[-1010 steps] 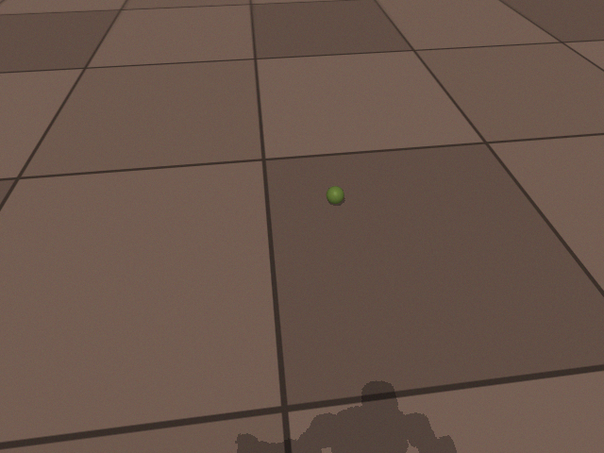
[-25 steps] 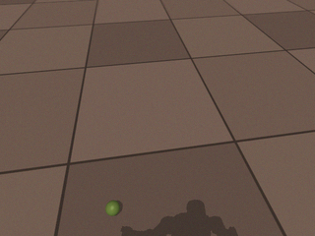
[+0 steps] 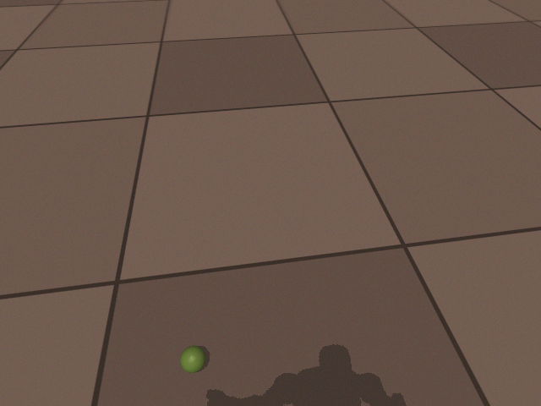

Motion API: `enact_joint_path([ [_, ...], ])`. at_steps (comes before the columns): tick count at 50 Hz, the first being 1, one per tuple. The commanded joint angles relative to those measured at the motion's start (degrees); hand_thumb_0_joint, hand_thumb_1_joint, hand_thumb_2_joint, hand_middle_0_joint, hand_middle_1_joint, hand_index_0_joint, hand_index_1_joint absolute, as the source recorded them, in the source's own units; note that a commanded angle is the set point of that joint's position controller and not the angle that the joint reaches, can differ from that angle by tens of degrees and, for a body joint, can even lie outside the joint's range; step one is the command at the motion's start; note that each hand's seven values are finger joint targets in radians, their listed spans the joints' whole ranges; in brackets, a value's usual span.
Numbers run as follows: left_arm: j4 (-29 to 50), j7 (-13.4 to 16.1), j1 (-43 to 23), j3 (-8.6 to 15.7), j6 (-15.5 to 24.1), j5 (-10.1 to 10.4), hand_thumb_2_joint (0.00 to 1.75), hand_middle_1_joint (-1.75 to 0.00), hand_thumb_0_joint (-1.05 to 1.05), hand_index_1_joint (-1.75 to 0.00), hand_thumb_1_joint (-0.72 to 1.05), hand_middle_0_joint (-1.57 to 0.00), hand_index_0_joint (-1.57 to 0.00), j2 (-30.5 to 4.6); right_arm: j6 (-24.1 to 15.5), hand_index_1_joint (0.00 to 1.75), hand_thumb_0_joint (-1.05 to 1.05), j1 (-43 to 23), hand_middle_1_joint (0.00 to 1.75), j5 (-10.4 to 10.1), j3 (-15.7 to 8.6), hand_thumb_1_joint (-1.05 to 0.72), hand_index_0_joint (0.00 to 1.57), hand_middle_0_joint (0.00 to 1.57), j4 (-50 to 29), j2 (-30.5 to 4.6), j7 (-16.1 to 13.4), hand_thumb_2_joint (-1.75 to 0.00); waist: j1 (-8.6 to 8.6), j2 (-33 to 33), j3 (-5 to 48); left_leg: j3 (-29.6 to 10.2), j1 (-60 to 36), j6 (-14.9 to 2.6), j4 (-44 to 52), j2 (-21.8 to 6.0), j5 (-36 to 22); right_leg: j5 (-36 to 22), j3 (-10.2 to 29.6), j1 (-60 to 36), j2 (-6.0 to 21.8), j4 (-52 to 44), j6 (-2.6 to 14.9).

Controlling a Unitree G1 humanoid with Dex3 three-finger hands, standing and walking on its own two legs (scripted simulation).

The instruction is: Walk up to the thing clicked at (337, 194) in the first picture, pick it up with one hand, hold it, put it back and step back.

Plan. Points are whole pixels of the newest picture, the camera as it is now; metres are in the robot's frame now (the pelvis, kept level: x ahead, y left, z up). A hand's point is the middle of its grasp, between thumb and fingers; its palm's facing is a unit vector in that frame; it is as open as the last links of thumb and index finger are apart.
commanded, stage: stand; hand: left
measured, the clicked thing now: (192, 359) +0.43 +0.28 -0.74
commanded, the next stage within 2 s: none
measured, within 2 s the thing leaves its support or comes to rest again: neither
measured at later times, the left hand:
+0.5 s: hand out of the picture +0.05 +0.25 -0.16, palm faces -0.02 -0.94 -0.34, open 7.4 cm
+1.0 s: hand out of the picture +0.06 +0.25 -0.16, palm faces -0.04 -0.94 -0.34, open 7.4 cm
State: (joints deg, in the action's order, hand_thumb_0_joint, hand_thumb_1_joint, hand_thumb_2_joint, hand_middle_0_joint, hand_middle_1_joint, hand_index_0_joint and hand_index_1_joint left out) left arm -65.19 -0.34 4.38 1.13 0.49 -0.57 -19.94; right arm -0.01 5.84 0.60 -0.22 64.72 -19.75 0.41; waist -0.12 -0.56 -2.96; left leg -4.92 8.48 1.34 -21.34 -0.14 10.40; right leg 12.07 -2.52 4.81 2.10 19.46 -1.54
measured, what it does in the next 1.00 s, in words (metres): stands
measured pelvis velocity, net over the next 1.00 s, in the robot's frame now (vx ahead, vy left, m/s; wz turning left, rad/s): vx -0.01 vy -0.01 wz -0.01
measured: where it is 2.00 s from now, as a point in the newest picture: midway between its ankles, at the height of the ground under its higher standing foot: outside the picture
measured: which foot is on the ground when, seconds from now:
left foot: down 0.00-1.00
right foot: down 0.00-1.00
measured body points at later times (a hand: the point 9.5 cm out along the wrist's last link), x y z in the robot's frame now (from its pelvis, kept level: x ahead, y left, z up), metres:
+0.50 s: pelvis -0.01 -0.01 +0.00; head +0.00 -0.01 +0.45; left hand +0.05 +0.30 -0.13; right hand +0.06 -0.31 -0.13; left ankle +0.02 +0.14 -0.75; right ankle -0.02 -0.13 -0.75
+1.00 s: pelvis -0.01 -0.01 +0.00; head -0.01 -0.01 +0.45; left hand +0.06 +0.30 -0.13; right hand +0.05 -0.31 -0.13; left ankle +0.02 +0.14 -0.75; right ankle -0.02 -0.13 -0.75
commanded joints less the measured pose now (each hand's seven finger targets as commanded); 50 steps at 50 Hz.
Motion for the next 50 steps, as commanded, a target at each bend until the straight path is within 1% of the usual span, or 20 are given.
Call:
enact_joint_path([
  [1, 3.39, 0.85, -1.83, 2.1, 1.09, 0.15, 0.9, -0.3, 0.0, -0.3, 0.9, -0.2, -0.2, -12.13, -1.67, 0.3, 0.0, -1.77, 0.3, -0.12, -1.96, -0.9, 0.2, 0.2, -3.69, -12.9, -1.0, -0.9, 0.04, -0.05, 4.15, -3.19, 0.56, -2.07, 3.35, -6.2, -14.09, -9.3, 4.33, -1.68, 5.64, -2.89, 1.98],
  [3, 3.51, 0.83, -1.55, 2.08, 0.99, 0.03, 0.9, -0.3, 0.0, -0.3, 0.9, -0.2, -0.2, -12.13, -1.77, 0.3, 0.0, -2.29, 0.3, -0.13, -1.88, -0.9, 0.2, 0.2, -3.92, -12.77, -0.99, -0.9, -0.16, -0.32, 5.2, -3.21, -0.1, -2.15, 3.53, -6.49, -14.16, -9.21, 4.17, -2.19, 5.57, -2.44, 2.0],
  [8, 3.26, 0.58, -1.31, 1.83, 0.91, 0.01, 0.9, -0.3, 0.0, -0.3, 0.9, -0.2, -0.2, -12.18, -1.62, 0.3, 0.0, -2.55, 0.3, -0.26, -1.67, -0.9, 0.2, 0.2, -4.0, -12.83, -0.89, -0.9, -0.07, -0.55, 4.76, -3.15, 0.48, -2.14, 4.43, -6.22, -9.58, -5.18, 4.41, -1.33, 5.42, -3.27, 2.05],
  [9, 3.2, 0.55, -0.81, 1.79, 0.87, -0.03, 0.9, -0.3, 0.0, -0.3, 0.9, -0.2, -0.2, -12.2, -1.59, 0.3, 0.0, -3.26, 0.3, -0.22, -1.79, -0.9, 0.2, 0.2, -4.13, -12.95, -0.85, -0.9, -0.4, -0.23, 5.0, -3.14, -0.26, -2.26, 4.09, -6.24, -8.77, -4.48, 4.36, -0.8, 5.44, -3.45, 2.18],
  [10, 3.14, 0.58, -1.16, 1.81, 0.88, -0.06, 0.9, -0.3, 0.0, -0.3, 0.9, -0.2, -0.2, -12.3, -1.54, 0.3, 0.0, -2.7, 0.3, -0.17, -1.74, -0.9, 0.2, 0.2, -4.18, -12.74, -0.85, -0.9, 0.08, 0.04, 4.97, -3.11, 0.25, -2.27, 4.19, -6.14, -8.32, -4.43, 4.51, -0.74, 5.5, -3.53, 2.23],
  [12, 3.24, 0.49, -1.17, 1.72, 0.92, 0.02, 0.9, -0.3, 0.0, -0.3, 0.9, -0.2, -0.2, -12.51, -1.65, 0.3, 0.0, -2.65, 0.3, -0.2, -1.56, -0.9, 0.2, 0.2, -3.97, -12.79, -0.74, -0.9, -0.02, -0.41, 4.99, -3.16, -0.06, -2.24, 4.34, -6.22, -8.65, -4.64, 4.81, -0.77, 5.64, -3.44, 2.37],
  [14, 3.12, 0.41, -0.49, 1.57, 0.96, 0.0, 0.9, -0.3, 0.0, -0.3, 0.9, -0.2, -0.2, -12.24, -1.63, 0.3, 0.0, -2.9, 0.3, -0.22, -1.57, -0.9, 0.2, 0.2, -3.86, -13.01, -0.67, -0.9, -0.09, -0.8, 4.37, -3.13, 0.23, -2.09, 4.52, -5.86, -6.07, -3.36, 4.76, 0.2, 5.44, -3.97, 2.2],
  [17, 3.3, 0.43, -0.79, 1.71, 0.98, -0.09, 0.9, -0.3, 0.0, -0.3, 0.9, -0.2, -0.2, -12.86, -1.57, 0.3, 0.0, -2.28, 0.3, -0.08, -1.56, -0.9, 0.2, 0.2, -3.84, -12.9, -0.73, -0.9, 0.03, 0.46, 4.84, -3.1, -0.21, -2.24, 4.15, -6.19, -8.06, -4.15, 5.06, 0.12, 5.73, -3.8, 2.43],
  [22, 3.21, 0.52, -0.33, 1.6, 1.12, 0.07, 0.9, -0.3, 0.0, -0.3, 0.9, -0.2, -0.2, -12.79, -1.49, 0.3, 0.0, -2.37, 0.3, -0.14, -1.47, -0.9, 0.2, 0.2, -3.77, -12.77, -0.62, -0.9, 0.03, 0.89, 4.55, -3.02, -0.67, -2.33, 3.65, -6.08, -7.72, -4.31, 5.23, 0.5, 5.71, -3.98, 2.38],
  [25, 3.26, 0.47, 0.26, 1.56, 1.0, -0.04, 0.9, -0.3, 0.0, -0.3, 0.9, -0.2, -0.2, -12.77, -1.43, 0.3, 0.0, -2.14, 0.3, -0.07, -1.57, -0.9, 0.2, 0.2, -3.59, -13.07, -0.67, -0.9, -0.08, 0.64, 3.87, -2.91, -0.08, -2.21, 3.95, -5.93, -5.31, -2.22, 5.41, 1.33, 5.62, -4.57, 2.42],
  [28, 3.33, 0.52, 0.46, 1.5, 1.14, -0.11, 0.9, -0.3, 0.0, -0.3, 0.9, -0.2, -0.2, -12.86, -1.4, 0.3, 0.0, -2.25, 0.3, -0.14, -1.55, -0.9, 0.2, 0.2, -3.71, -12.89, -0.61, -0.9, -0.08, 1.09, 4.22, -2.98, -0.68, -2.14, 3.63, -6.1, -6.78, -3.22, 5.53, 1.36, 5.73, -4.41, 2.4],
  [29, 3.37, 0.52, 0.03, 1.59, 1.14, 0.04, 0.9, -0.3, 0.0, -0.3, 0.9, -0.2, -0.2, -13.18, -1.36, 0.3, 0.0, -1.3, 0.3, -0.17, -1.36, -0.9, 0.2, 0.2, -3.54, -12.69, -0.6, -0.9, 0.29, 1.08, 3.56, -2.83, 0.49, -2.23, 3.91, -5.91, -5.85, -3.28, 5.59, 0.94, 5.71, -4.4, 2.4],
  [36, 3.23, 0.44, 0.75, 1.6, 1.01, 0.0, 0.9, -0.3, 0.0, -0.3, 0.9, -0.2, -0.2, -12.97, -1.31, 0.3, 0.0, -1.12, 0.3, -0.2, -1.46, -0.9, 0.2, 0.2, -3.44, -12.76, -0.53, -0.9, -0.06, 0.84, 2.26, -3.34, 1.42, -2.07, 4.71, -5.83, -2.36, 1.07, 5.59, 1.92, 5.38, -4.65, 2.45],
  [37, 3.18, 0.36, 0.87, 1.56, 0.99, -0.16, 0.9, -0.3, 0.0, -0.3, 0.9, -0.2, -0.2, -12.74, -1.29, 0.3, 0.0, -0.86, 0.3, -0.16, -1.4, -0.9, 0.2, 0.2, -3.34, -12.85, -0.48, -0.9, 0.08, 0.6, 1.52, -3.21, 1.95, -2.07, 5.02, -5.61, -0.37, 2.35, 5.49, 2.75, 5.12, -4.93, 2.37],
  [40, 3.56, 0.37, 0.62, 1.62, 1.03, -0.12, 0.9, -0.3, 0.0, -0.3, 0.9, -0.2, -0.2, -12.97, -1.39, 0.3, 0.0, -1.04, 0.3, -0.1, -1.41, -0.9, 0.2, 0.2, -3.63, -12.82, -0.55, -0.9, 0.06, 0.31, 2.78, -3.26, 1.28, -2.16, 4.55, -5.98, -3.02, -0.11, 5.69, 2.01, 5.45, -4.44, 2.54],
  [42, 3.78, 0.45, 0.64, 1.64, 1.16, 0.01, 0.9, -0.3, 0.0, -0.3, 0.9, -0.2, -0.2, -13.06, -1.45, 0.3, 0.0, -1.08, 0.3, -0.1, -1.45, -0.9, 0.2, 0.2, -3.74, -12.86, -0.59, -0.9, -0.16, 0.48, 4.06, -3.14, 0.38, -2.0, 3.8, -6.07, -6.37, -2.53, 5.79, 1.19, 5.68, -4.15, 2.42],
  [44, 3.83, 0.48, 0.31, 1.63, 1.24, 0.06, 0.9, -0.3, 0.0, -0.3, 0.9, -0.2, -0.2, -13.12, -1.51, 0.3, 0.0, -0.59, 0.3, -0.22, -1.34, -0.9, 0.2, 0.2, -3.55, -12.9, -0.68, -0.9, 0.12, 0.52, 4.56, -3.06, 0.36, -2.09, 3.34, -6.3, -8.39, -5.48, 5.79, 0.12, 5.74, -3.83, 2.34],
  [46, 3.79, 0.52, 0.37, 1.66, 1.23, 0.08, 0.9, -0.3, 0.0, -0.3, 0.9, -0.2, -0.2, -13.17, -1.54, 0.3, 0.0, -0.7, 0.3, -0.29, -1.34, -0.9, 0.2, 0.2, -3.6, -12.83, -0.71, -0.9, 0.12, 0.27, 5.02, -2.87, -0.02, -2.08, 3.16, -6.33, -8.95, -6.27, 5.71, -0.44, 5.84, -3.6, 2.34],
  [48, 3.82, 0.51, 0.57, 1.6, 1.15, 0.0, 0.9, -0.3, 0.0, -0.3, 0.9, -0.2, -0.2, -13.15, -1.45, 0.3, 0.0, -0.85, 0.3, -0.21, -1.3, -0.9, 0.2, 0.2, -3.59, -12.76, -0.75, -0.9, 0.03, 0.56, 4.34, -2.71, -0.2, -2.0, 3.44, -6.23, -7.58, -4.88, 5.66, 0.78, 5.68, -3.93, 2.39],
  [50, 3.87, 0.52, 0.28, 1.6, 1.06, 0.1, 0.9, -0.3, 0.0, -0.3, 0.9, -0.2, -0.2, -13.09, -1.44, 0.3, 0.0, -0.7, 0.3, -0.16, -1.23, -0.9, 0.2, 0.2, -3.52, -12.92, -0.8, -0.9, -0.11, 0.13, 4.35, -2.83, 0.58, -1.9, 3.69, -6.35, -8.33, -5.15, 5.51, -0.14, 5.61, -3.57, 2.45],
])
